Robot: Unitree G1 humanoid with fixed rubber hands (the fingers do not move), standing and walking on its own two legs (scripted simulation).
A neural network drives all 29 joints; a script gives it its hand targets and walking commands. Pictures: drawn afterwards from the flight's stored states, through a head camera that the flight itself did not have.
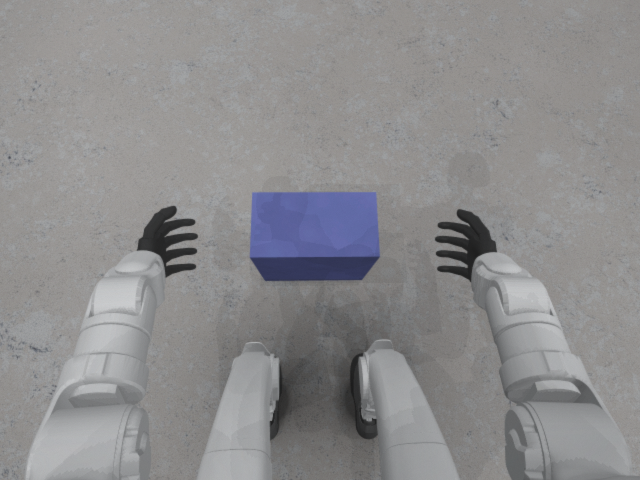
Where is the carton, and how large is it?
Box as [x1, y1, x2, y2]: [250, 192, 379, 280]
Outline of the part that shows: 252,192 250,258 265,280 361,279 378,258 379,248 375,192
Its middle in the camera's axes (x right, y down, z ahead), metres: -0.01 +0.01 +0.97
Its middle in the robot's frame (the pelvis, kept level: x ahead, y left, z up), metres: +0.51 +0.00 -0.53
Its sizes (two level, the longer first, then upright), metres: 0.274 0.147 0.291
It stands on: the floor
